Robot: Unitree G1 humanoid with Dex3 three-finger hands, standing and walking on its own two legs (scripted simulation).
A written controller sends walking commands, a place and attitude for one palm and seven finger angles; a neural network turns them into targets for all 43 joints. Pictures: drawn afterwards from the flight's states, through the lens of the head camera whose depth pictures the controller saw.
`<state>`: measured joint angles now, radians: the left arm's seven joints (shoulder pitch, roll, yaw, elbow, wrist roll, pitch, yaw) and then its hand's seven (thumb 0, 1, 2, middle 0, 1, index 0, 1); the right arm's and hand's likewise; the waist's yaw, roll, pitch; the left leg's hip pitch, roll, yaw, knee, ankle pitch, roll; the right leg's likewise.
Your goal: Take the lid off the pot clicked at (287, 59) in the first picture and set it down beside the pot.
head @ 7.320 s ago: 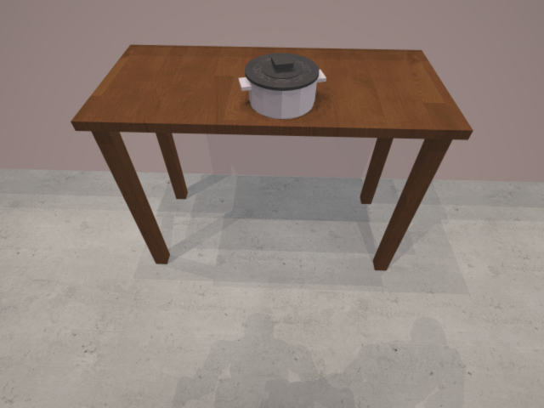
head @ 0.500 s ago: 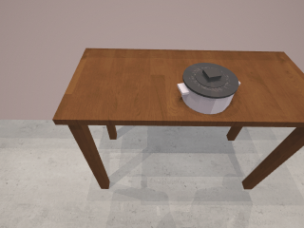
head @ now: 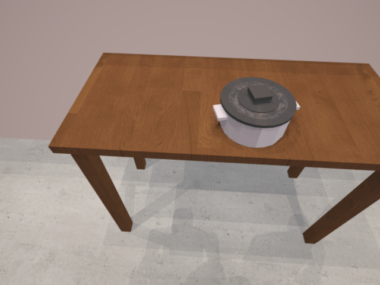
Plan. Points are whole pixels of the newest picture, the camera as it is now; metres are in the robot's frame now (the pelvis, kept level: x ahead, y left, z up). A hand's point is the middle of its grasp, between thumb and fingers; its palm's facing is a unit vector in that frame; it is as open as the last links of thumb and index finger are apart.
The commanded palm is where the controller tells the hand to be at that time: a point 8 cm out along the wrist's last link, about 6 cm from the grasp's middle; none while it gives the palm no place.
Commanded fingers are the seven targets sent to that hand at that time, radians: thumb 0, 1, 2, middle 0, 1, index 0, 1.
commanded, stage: shuffle to correct the standing spot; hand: left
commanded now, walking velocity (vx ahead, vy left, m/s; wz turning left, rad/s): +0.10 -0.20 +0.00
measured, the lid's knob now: (259, 93) +0.56 -0.15 +0.10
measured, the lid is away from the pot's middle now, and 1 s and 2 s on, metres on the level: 0.00 0.00 0.00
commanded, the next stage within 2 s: none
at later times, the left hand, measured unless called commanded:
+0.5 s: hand out of the picture +0.14 +0.06 -0.17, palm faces +0.09 -0.98 -0.19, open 7.4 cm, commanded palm none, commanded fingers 0.00 0.90 0.90 -0.20 -0.30 -0.20 -0.30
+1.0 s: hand out of the picture +0.16 -0.11 -0.19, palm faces +0.07 -0.99 -0.09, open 7.4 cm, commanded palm none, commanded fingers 0.00 0.90 0.90 -0.20 -0.30 -0.20 -0.30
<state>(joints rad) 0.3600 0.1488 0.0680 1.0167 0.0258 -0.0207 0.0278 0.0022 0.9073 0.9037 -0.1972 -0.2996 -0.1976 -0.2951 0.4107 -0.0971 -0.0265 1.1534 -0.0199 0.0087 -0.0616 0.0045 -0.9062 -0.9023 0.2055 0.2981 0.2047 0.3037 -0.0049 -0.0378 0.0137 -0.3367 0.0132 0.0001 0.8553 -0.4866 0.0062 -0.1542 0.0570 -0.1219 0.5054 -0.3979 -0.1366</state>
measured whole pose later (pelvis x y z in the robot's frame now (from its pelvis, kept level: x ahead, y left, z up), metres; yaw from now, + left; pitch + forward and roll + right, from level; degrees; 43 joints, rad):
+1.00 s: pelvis +0.15 -0.27 +0.00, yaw +1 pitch +0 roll -3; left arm 0.30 0.19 0.07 0.96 0.03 0.07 0.01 0.01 0.91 0.90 -0.20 -0.30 -0.20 -0.30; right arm 0.21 -0.11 0.00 0.96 -0.02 0.00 -0.07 0.00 -0.91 -0.90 0.20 0.30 0.20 0.30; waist 0.00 -0.10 0.04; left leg -0.27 0.01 0.12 0.60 -0.33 0.09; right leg -0.46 0.07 0.02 1.09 -0.46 0.03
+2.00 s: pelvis +0.01 -0.29 +0.01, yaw +0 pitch +1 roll -1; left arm 0.33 0.26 0.10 1.01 0.04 0.09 0.04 0.01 0.90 0.90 -0.20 -0.30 -0.20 -0.30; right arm 0.28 -0.16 -0.03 0.93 -0.03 0.06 -0.01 0.00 -0.91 -0.90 0.20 0.30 0.20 0.30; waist 0.04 -0.07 -0.04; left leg -0.22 -0.04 0.07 0.50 -0.31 0.08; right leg -0.57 -0.01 0.05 1.02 -0.38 0.03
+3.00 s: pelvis +0.11 -0.17 +0.01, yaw -3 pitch +1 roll -2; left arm 0.18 0.20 0.08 0.97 0.03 0.05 0.01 0.01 0.91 0.90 -0.19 -0.30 -0.19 -0.29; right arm 0.48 -0.02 0.01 1.05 -0.04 -0.04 -0.06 0.00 -0.90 -0.90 0.21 0.30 0.21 0.30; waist -0.07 -0.06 0.06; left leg -0.09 0.02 0.05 0.38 -0.32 0.02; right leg -0.61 0.00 0.00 1.10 -0.30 0.02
